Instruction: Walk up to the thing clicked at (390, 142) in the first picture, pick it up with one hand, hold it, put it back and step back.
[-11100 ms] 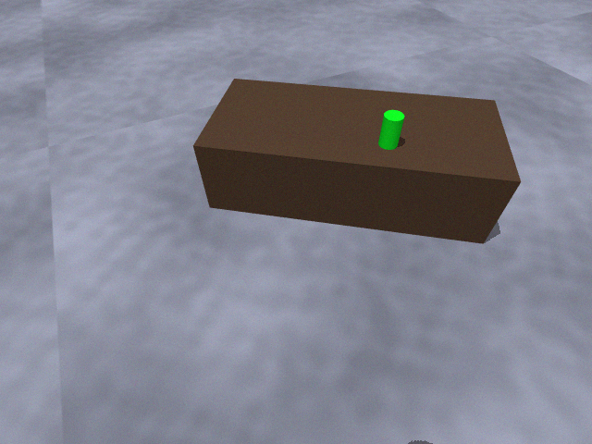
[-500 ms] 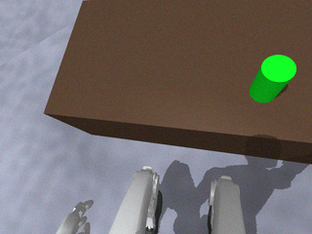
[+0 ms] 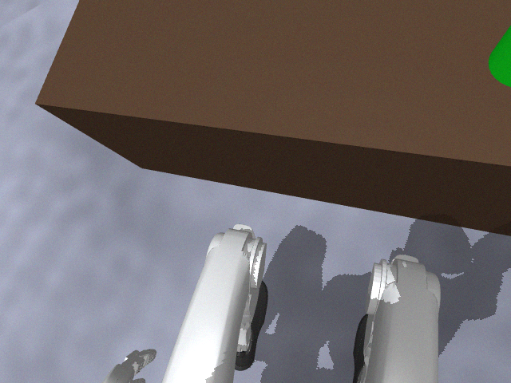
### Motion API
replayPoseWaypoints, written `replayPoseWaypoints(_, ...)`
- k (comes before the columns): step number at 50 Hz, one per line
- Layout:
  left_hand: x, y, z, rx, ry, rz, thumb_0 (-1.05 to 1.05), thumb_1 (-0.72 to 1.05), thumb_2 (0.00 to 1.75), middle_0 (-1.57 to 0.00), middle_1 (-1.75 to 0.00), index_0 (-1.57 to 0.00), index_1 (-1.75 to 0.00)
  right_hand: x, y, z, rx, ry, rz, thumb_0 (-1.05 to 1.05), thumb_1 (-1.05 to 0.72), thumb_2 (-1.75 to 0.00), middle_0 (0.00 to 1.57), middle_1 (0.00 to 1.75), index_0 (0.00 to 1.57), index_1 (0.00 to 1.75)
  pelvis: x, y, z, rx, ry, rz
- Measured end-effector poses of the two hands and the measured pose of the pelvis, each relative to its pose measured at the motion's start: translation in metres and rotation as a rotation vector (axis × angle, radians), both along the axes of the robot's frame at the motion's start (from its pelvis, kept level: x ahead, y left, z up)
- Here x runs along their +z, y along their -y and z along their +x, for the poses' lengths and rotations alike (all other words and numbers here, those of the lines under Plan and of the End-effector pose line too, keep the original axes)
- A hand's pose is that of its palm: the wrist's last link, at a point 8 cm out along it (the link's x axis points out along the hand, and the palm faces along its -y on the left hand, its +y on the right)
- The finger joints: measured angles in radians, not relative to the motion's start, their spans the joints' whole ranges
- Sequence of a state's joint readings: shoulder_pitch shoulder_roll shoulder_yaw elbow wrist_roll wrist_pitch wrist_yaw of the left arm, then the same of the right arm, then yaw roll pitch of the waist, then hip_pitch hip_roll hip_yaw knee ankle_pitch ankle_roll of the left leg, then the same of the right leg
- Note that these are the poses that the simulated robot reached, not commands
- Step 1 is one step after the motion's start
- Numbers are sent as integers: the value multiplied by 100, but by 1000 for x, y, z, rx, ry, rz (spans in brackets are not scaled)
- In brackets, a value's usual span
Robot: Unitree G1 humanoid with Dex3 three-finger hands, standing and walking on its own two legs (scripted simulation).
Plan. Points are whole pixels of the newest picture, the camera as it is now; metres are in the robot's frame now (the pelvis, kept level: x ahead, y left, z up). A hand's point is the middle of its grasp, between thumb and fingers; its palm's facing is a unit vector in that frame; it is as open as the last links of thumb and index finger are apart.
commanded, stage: close in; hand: right
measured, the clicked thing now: out of the picture +0.58 -0.27 +0.03
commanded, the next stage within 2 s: rest palm in 0.30 s
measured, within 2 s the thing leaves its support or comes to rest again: leaves its support in 1.74 s
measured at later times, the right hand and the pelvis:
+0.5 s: hand out of the picture +0.55 -0.28 +0.04, palm faces +0.27 +0.96 +0.00, open 17.1 cm; pelvis +0.01 +0.00 +0.02, yaw -2 degrees
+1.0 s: hand out of the picture +0.56 -0.27 +0.03, palm faces +0.27 +0.96 -0.01, open 13.8 cm; pelvis +0.01 +0.01 +0.01, yaw -3 degrees
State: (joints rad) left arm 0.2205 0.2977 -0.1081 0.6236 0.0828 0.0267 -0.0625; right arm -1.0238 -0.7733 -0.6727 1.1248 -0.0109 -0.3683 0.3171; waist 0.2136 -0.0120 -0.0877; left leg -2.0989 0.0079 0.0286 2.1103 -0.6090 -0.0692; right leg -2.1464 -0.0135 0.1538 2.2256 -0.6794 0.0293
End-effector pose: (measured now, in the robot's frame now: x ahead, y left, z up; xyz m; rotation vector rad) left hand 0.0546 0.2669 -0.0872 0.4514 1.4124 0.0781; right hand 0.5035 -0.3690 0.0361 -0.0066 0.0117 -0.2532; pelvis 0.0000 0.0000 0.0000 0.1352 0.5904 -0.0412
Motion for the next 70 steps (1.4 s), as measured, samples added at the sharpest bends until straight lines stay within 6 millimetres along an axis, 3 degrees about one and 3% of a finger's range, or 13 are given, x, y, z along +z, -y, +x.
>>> replayPoseWaypoints(10, 15, -4, 0, 47, 30, 10, 1, 91, 89, -20, -30, -20, -30, 14, -25, 6, -10, -33, 13, -2, 43, -2, 7, 3, 6, 2, 15, 0, 4, -1, -19, -13)
replayPoseWaypoints(16, 22, -9, 9, 33, 22, 18, 1, 90, 89, -20, -31, -21, -30, 9, -31, 8, -14, -43, 11, -2, 44, -3, 7, 4, 5, 3, 22, 0, 9, -7, -36, -20)
replayPoseWaypoints(32, 11, -12, 40, 8, 34, -3, 1, 87, 92, -21, -30, -19, -31, 3, -49, 11, -27, -25, 4, -2, 38, -8, 8, 6, 7, 5, 22, -4, 16, -19, -48, -38)
replayPoseWaypoints(44, 0, -13, 36, 11, 23, -11, 1, 89, 91, -21, -30, -20, -31, -2, -53, 14, -26, -23, 9, -1, 32, -15, 32, 22, 30, 21, 15, -7, 14, -14, -44, -43)
replayPoseWaypoints(53, -2, -14, 24, 17, -14, 1, 1, 89, 90, -21, -30, -21, -30, -10, -55, 18, -28, -22, 7, -1, 25, -28, 58, 42, 57, 41, 10, -7, 12, -14, -40, -42)
replayPoseWaypoints(60, 0, -12, 19, 30, -27, 2, 1, 89, 90, -21, -30, -20, -30, -4, -53, 19, -46, -23, -9, -1, 15, -43, 78, 61, 82, 63, 11, -6, 13, -15, -42, -39)
replayPoseWaypoints(70, 10, -12, 27, 35, -1, 4, 1, 90, 89, -20, -30, -20, -30, -5, -56, 13, -46, -51, 11, -2, 36, -62, 79, 80, 83, 82, 20, -3, 16, -18, -48, -36)
